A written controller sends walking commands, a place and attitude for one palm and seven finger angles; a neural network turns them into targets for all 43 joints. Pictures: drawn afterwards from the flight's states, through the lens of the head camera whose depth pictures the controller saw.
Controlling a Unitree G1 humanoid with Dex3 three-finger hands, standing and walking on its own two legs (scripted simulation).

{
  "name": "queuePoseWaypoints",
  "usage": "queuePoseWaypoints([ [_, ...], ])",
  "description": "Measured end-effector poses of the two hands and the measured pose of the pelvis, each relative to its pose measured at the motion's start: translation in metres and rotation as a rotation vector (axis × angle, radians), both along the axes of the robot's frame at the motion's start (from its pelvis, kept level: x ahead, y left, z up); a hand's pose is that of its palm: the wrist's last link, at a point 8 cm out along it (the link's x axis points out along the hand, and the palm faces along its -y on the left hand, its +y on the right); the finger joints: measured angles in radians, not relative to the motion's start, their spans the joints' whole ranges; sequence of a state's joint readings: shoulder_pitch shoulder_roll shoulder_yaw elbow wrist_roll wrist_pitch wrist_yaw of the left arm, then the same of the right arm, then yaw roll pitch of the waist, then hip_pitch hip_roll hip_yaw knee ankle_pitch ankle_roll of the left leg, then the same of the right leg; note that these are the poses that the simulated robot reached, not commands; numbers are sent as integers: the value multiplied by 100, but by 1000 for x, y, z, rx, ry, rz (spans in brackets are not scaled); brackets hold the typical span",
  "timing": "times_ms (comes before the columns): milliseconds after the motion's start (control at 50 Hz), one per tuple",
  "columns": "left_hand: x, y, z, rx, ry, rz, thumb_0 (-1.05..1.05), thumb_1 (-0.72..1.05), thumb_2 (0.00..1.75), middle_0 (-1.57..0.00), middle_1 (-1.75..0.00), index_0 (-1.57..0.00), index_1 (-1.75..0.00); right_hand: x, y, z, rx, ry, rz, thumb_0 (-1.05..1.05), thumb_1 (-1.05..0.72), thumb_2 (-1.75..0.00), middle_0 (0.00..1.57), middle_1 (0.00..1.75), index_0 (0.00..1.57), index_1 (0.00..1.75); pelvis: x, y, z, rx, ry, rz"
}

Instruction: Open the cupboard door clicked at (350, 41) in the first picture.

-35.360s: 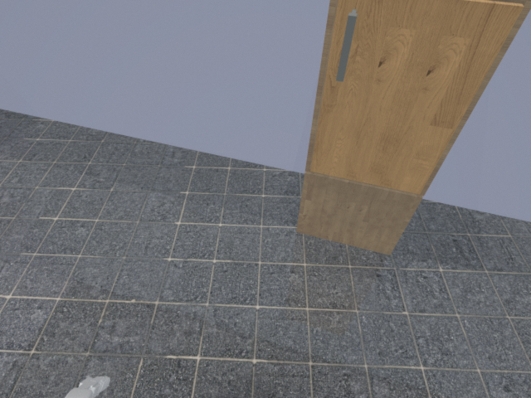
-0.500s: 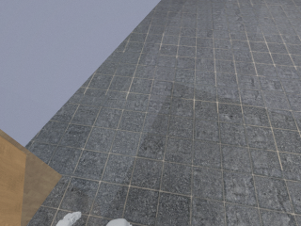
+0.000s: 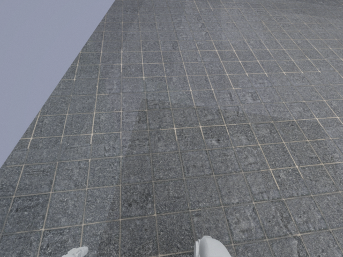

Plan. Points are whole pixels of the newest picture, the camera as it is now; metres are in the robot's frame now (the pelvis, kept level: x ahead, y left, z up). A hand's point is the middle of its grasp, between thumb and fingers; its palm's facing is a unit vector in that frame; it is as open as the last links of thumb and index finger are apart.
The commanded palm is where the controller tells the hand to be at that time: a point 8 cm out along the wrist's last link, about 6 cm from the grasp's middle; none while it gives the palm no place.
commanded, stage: walk to a spot facing it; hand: left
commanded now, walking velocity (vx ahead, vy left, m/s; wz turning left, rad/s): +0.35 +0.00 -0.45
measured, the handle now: out of the picture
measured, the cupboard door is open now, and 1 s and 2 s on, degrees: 43 43 43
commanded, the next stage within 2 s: turn to face it in 0.86 s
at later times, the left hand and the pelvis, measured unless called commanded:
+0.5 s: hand (138, 190) +0.32 +0.11 -0.16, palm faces -0.15 -0.96 -0.22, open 7.1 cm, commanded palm none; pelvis +0.24 -0.07 +0.00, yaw -10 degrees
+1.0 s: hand (158, 119) +0.61 +0.08 -0.17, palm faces -0.29 -0.94 -0.19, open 7.3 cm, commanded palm none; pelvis +0.49 -0.09 +0.00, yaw -19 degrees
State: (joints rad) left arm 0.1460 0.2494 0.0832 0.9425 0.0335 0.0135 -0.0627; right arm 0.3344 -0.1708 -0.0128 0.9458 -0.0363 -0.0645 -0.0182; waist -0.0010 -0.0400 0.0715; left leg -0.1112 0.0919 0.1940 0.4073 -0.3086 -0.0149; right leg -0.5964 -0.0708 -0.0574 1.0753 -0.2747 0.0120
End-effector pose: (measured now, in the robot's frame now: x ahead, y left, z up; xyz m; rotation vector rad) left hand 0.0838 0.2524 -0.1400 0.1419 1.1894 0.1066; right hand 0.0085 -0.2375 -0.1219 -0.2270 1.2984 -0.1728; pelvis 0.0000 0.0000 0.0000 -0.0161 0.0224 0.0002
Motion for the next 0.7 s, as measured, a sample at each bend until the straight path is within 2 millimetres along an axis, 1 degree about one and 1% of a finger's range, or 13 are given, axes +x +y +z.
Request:
queuePoseWaypoints([
  [60,71,-12,8,11,-69,-88,0,91,90,-20,-30,-19,-30,-24,-1,-6,20,101,-91,0,-90,-89,20,30,20,30,27,-3,-2,6,0,-38],
  [140,162,-41,11,31,-135,-200,0,91,90,-20,-30,-19,-30,-45,-3,-17,51,226,-202,0,-90,-90,20,30,20,30,69,-16,-12,20,-2,-86],
  [200,219,-67,7,46,-201,-248,0,91,90,-20,-30,-19,-30,-46,-10,-31,84,315,-253,0,-90,-90,20,30,20,30,105,-34,-28,32,-11,-105],
  [220,231,-74,5,51,-222,-251,0,91,90,-20,-30,-19,-30,-40,-13,-35,94,334,-268,0,-90,-90,20,30,20,30,114,-41,-31,38,-15,-119],
  [240,239,-80,4,52,-228,-249,0,91,90,-20,-30,-19,-30,-30,-18,-37,100,338,-280,0,-90,-90,20,30,20,30,122,-45,-31,40,-21,-126],
  [280,243,-90,4,50,-192,-238,0,91,90,-20,-30,-19,-30,2,-28,-37,99,300,-294,1,-90,-90,20,30,20,30,138,-53,-26,35,-33,-130],
  [360,233,-104,5,39,-56,-228,0,91,90,-20,-30,-19,-30,91,-51,-27,82,142,-274,1,-91,-90,20,30,20,30,173,-64,-8,37,-20,-151],
  [380,231,-106,5,38,-30,-211,-1,92,90,-20,-30,-20,-30,114,-56,-24,80,100,-266,1,-91,-90,20,30,20,30,182,-66,-4,39,-14,-156],
  [460,233,-95,9,65,38,-160,-2,96,90,-21,-30,-20,-30,201,-70,-16,77,-25,-223,0,-91,-90,20,30,20,30,220,-74,2,36,1,-172],
  [540,233,-91,6,59,125,-125,-2,95,90,-20,-30,-20,-30,280,-76,-14,77,-106,-182,0,-91,-90,20,30,20,30,263,-75,1,24,1,-183],
  [620,236,-90,-5,37,222,-86,-1,93,90,-20,-30,-20,-30,360,-76,-13,72,-167,-135,0,-91,-90,20,30,20,30,311,-71,-4,15,-5,-190],
  [660,240,-89,-12,22,275,-71,-1,92,90,-20,-30,-20,-30,399,-74,-13,61,-197,-115,0,-91,-90,20,30,20,30,336,-68,-10,15,-7,-193],
  [700,250,-87,-22,7,328,-67,0,92,90,-20,-30,-20,-30,432,-73,-17,39,-242,-107,0,-91,-90,20,30,20,30,363,-63,-20,5,-10,-207],
])
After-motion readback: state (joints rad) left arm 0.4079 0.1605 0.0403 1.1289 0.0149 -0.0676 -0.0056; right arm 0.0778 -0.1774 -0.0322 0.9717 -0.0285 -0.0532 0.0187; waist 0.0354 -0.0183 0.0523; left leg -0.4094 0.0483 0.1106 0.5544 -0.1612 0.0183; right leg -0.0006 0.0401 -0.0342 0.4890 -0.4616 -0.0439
